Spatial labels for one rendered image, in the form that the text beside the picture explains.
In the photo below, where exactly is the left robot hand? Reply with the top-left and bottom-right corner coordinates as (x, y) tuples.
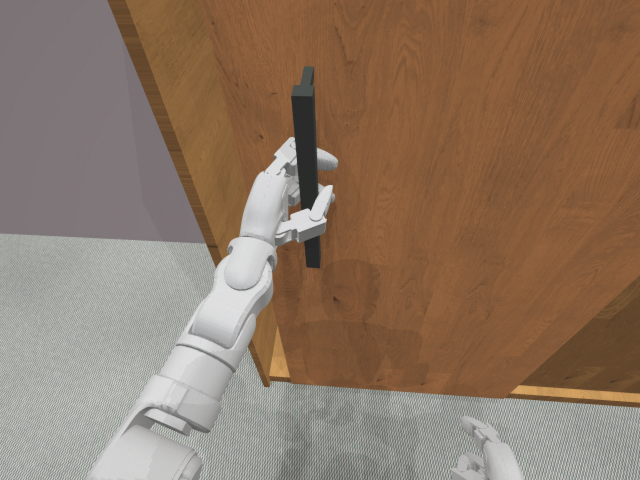
(239, 137), (338, 250)

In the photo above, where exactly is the right robot hand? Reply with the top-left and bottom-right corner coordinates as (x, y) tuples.
(451, 416), (524, 480)

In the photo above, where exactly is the robot left forearm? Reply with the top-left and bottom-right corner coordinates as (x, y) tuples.
(86, 237), (277, 480)

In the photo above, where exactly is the handle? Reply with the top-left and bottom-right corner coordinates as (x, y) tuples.
(291, 66), (321, 268)

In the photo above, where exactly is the wardrobe door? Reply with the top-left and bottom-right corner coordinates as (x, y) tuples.
(520, 276), (640, 394)
(200, 0), (640, 399)

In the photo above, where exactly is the left robot upper arm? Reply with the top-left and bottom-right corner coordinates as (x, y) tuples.
(92, 425), (203, 480)

